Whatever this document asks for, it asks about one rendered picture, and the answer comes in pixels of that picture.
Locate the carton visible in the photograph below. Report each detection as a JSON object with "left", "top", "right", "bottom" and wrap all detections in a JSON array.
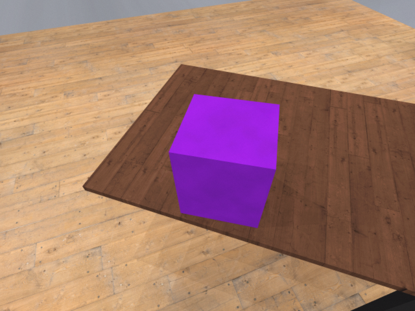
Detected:
[{"left": 169, "top": 94, "right": 279, "bottom": 228}]

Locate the table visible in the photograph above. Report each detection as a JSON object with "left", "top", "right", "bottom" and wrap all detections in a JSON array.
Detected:
[{"left": 83, "top": 64, "right": 415, "bottom": 311}]

